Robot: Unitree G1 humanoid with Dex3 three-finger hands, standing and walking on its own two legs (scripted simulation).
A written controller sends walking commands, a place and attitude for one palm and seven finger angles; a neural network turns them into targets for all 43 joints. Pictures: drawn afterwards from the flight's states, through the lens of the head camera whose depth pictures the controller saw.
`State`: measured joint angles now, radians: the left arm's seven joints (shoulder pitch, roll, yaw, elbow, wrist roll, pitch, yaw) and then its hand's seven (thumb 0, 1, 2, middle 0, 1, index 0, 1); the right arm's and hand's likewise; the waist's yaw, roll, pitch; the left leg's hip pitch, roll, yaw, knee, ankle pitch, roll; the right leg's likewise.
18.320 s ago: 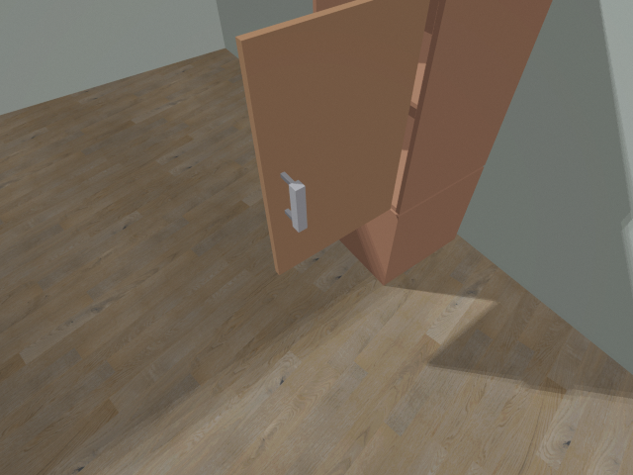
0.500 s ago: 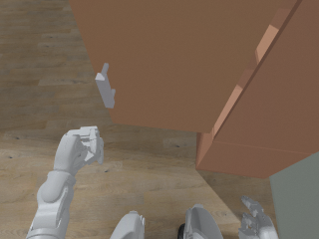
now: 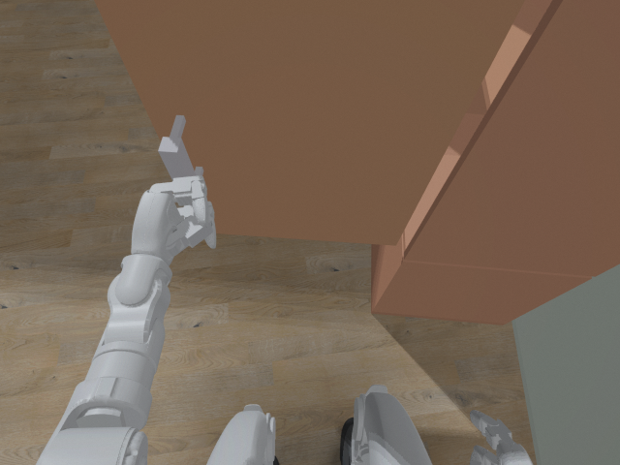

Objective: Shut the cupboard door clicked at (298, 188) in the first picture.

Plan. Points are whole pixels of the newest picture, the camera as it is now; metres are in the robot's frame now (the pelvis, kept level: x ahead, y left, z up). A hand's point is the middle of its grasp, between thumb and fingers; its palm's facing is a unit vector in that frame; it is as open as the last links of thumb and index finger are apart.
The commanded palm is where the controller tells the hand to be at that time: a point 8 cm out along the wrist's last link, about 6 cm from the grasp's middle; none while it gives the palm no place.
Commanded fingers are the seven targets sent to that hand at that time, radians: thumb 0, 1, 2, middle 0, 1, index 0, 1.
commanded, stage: bring the fist close to the handle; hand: left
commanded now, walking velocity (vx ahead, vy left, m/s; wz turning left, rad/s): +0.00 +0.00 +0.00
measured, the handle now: (186, 162) +0.50 +0.18 +0.03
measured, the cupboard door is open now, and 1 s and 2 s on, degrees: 91 84 71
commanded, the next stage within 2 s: push the door shut along its arc in 0.34 s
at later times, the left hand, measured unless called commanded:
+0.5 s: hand (208, 226) +0.40 +0.13 +0.03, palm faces -0.09 -0.99 -0.04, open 3.1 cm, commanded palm +0.39 +0.19 +0.03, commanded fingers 0.00 0.90 0.90 -1.30 -1.50 -1.30 -1.50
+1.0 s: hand (210, 183) +0.47 +0.14 +0.03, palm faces -0.22 -0.97 -0.05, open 3.1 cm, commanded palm +0.47 +0.18 +0.03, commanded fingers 0.00 0.90 0.90 -1.30 -1.50 -1.30 -1.50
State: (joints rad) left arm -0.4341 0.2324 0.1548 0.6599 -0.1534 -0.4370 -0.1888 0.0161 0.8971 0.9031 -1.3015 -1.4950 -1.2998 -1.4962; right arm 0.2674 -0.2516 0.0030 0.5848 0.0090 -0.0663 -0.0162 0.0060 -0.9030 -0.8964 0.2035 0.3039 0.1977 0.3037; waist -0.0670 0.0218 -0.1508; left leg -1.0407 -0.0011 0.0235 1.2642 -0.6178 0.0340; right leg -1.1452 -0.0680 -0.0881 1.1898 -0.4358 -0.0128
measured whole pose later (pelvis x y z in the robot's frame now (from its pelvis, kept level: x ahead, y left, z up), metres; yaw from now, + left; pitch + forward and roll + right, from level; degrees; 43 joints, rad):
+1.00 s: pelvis -0.02 +0.00 -0.01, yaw +0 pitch +26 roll -2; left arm -0.84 0.41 0.24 1.07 -0.14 -0.46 -0.36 0.02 0.90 0.90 -1.30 -1.49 -1.32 -1.50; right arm 0.31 -0.27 0.02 0.63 0.01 -0.02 -0.02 0.00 -0.90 -0.90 0.20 0.30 0.20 0.30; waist -0.13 0.03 -0.13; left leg -1.17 0.00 0.01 1.32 -0.60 0.03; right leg -1.26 -0.07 -0.10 1.22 -0.41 -0.02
